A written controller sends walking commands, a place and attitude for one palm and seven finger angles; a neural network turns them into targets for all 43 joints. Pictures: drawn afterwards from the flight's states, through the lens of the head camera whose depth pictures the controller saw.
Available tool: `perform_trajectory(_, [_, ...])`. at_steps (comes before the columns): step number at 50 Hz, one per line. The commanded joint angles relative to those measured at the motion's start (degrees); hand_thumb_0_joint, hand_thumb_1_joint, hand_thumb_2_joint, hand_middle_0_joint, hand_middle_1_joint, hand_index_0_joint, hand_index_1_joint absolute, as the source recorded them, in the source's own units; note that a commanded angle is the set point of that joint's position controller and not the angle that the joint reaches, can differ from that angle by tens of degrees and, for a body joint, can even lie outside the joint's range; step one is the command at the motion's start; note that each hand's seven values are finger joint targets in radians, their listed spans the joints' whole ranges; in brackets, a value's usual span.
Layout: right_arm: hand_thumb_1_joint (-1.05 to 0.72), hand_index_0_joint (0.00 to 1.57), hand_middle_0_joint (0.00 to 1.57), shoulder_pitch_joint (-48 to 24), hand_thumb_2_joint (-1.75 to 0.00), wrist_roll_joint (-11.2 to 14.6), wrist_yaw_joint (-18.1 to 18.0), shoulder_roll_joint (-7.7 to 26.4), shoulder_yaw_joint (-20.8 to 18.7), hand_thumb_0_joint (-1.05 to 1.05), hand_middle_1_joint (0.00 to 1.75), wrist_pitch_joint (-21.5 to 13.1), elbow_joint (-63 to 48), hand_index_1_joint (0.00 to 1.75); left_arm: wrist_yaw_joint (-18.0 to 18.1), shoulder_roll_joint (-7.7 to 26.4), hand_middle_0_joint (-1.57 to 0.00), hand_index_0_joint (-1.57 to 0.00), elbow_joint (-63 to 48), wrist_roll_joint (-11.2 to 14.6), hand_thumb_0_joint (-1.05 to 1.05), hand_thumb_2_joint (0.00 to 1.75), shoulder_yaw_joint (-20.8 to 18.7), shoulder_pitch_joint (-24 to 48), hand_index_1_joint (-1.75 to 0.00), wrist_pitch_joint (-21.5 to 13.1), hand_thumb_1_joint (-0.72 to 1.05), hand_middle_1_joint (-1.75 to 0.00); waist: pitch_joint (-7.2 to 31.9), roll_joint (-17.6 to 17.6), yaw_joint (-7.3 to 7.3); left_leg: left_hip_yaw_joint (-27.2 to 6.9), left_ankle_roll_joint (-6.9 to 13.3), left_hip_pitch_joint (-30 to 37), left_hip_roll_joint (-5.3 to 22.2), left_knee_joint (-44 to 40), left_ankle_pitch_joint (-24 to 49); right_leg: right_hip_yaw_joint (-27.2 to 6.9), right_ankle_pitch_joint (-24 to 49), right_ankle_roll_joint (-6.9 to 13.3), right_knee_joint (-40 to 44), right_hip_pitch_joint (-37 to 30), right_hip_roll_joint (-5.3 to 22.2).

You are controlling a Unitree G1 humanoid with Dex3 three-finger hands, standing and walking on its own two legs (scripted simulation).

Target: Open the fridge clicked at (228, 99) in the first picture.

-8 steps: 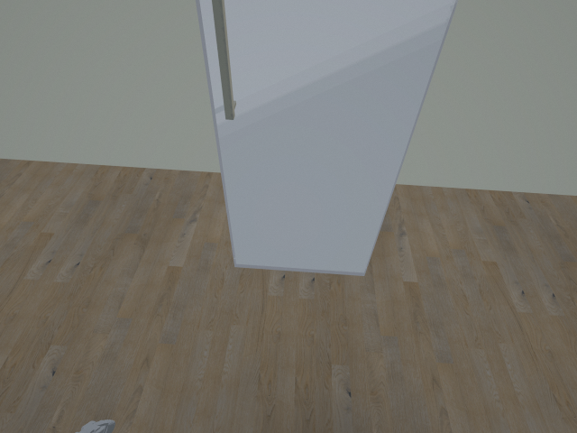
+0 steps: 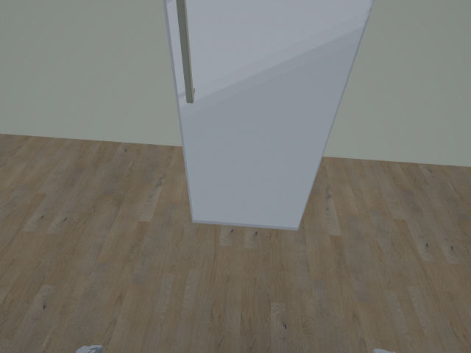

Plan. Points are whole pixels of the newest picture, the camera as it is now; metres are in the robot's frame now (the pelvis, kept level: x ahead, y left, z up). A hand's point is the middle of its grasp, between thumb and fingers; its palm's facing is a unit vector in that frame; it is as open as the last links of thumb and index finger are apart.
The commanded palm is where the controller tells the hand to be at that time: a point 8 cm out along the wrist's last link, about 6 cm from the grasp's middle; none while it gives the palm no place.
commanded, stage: stand and wait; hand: left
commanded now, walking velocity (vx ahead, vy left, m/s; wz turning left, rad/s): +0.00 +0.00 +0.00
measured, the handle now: (187, 50) +0.81 +0.19 +0.16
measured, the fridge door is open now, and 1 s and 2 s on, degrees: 0 0 0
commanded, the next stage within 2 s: look at it before walking up in 0.66 s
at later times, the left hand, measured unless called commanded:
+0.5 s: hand out of the picture +0.04 +0.24 -0.16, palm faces -0.02 -0.94 -0.33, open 7.4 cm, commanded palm none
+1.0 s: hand out of the picture +0.06 +0.23 -0.15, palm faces -0.02 -0.94 -0.33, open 7.4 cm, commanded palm none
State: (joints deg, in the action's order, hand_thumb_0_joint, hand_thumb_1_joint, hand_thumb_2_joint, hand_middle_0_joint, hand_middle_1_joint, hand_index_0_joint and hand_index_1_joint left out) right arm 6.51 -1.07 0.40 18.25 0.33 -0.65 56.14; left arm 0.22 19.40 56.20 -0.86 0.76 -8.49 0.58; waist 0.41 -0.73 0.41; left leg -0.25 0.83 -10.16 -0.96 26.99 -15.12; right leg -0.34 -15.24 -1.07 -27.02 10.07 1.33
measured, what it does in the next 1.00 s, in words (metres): stands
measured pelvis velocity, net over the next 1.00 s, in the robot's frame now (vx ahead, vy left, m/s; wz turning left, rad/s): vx -0.01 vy -0.01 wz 0.00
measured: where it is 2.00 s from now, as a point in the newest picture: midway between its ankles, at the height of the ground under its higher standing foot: outside the picture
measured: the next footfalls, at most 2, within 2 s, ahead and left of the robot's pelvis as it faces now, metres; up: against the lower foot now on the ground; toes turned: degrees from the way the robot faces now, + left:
none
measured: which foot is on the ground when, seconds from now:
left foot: down 0.00-1.00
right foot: down 0.00-1.00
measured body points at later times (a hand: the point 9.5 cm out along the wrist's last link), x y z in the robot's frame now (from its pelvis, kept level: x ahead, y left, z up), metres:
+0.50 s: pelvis -0.02 -0.01 +0.01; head -0.01 -0.01 +0.45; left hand +0.04 +0.29 -0.13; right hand +0.05 -0.30 -0.13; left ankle -0.01 +0.11 -0.74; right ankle -0.01 -0.13 -0.74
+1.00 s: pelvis -0.01 -0.01 +0.01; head -0.01 -0.01 +0.46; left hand +0.07 +0.28 -0.13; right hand +0.07 -0.30 -0.13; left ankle -0.01 +0.11 -0.74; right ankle -0.01 -0.13 -0.74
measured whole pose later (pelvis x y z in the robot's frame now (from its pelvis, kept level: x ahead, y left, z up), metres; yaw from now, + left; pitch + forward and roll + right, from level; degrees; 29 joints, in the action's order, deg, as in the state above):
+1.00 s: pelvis -0.01 -0.01 +0.01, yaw +0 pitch -1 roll +0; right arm 7.8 -0.7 0.3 18.5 0.1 -0.7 63.3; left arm 0.3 18.8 61.8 -0.9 0.2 -8.4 0.0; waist -1.1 -0.4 0.0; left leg -0.6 -0.5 -8.7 0.2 21.3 -11.3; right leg 0.0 -11.6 0.0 -21.7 8.8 0.2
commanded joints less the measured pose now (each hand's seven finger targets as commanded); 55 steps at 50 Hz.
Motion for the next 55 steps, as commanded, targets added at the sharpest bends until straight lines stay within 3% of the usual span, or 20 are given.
perform_trajectory(1, [-0.90,0.20,0.20,-2.61,-0.90,0.20,-1.16,12.17,-3.06,0.00,0.30,-1.43,-2.79,0.30,0.54,11.38,-0.20,-0.20,-3.23,0.18,0.00,0.90,-2.76,2.60,-0.30,-1.76,0.90,-0.30,1.42,1.37,-0.52,-5.42,1.53,0.16,6.61,-5.66,12.65,-4.24,10.52,2.75,4.38,-0.50,5.10])
perform_trajectory(12, [-0.90,0.20,0.20,-2.18,-0.90,0.43,-1.12,11.59,-2.82,0.00,0.30,-1.15,-0.21,0.30,0.43,10.87,-0.20,-0.20,-0.68,0.12,0.00,0.90,-2.73,1.84,-0.30,-1.81,0.90,-0.30,0.07,0.55,-0.42,-5.80,1.16,-0.26,6.61,-7.62,7.33,-4.99,5.59,2.69,7.57,-0.06,5.31])
perform_trajectory(19, [-0.90,0.20,0.20,-1.02,-0.90,0.51,-1.09,11.70,-2.63,0.00,0.30,-1.25,1.90,0.30,0.45,10.85,-0.20,-0.20,0.86,0.28,0.00,0.90,-2.63,1.28,-0.30,-1.89,0.90,-0.30,0.96,0.89,-0.46,-6.22,0.91,-0.04,6.75,-8.28,7.36,-5.24,5.19,2.67,8.22,-1.16,5.51])
perform_trajectory(30, [-0.90,0.20,0.20,-0.20,-0.90,0.50,-1.03,11.57,-2.50,0.00,0.30,-1.01,3.78,0.30,0.55,10.84,-0.20,-0.20,2.30,0.28,0.00,0.90,-2.55,1.05,-0.30,-1.93,0.90,-0.30,-0.96,0.26,-0.44,-6.10,0.55,-0.44,6.76,-8.99,5.73,-5.98,2.52,2.72,9.74,0.10,5.61])
perform_trajectory(50, [-0.90,0.20,0.20,-1.10,-0.90,0.51,-1.22,11.87,-2.51,0.00,0.30,-1.39,3.88,0.30,0.58,10.77,-0.20,-0.20,2.22,0.23,0.00,0.90,-2.69,1.70,-0.30,-2.13,0.90,-0.30,1.41,1.74,-0.34,-5.63,0.46,2.13,7.43,-8.93,11.76,-5.30,10.72,2.68,8.58,-1.99,5.54])
perform_trajectory(55, [-0.90,0.20,0.20,-1.26,-0.90,0.59,-1.26,11.91,-2.45,0.00,0.30,-1.32,3.84,0.30,0.61,10.87,-0.20,-0.20,2.28,0.21,0.00,0.90,-2.70,1.88,-0.30,-2.17,0.90,-0.30,1.43,0.70,-0.40,-5.44,0.40,2.57,7.56,-9.05,12.60,-5.21,12.18,2.66,8.73,-2.48,5.60])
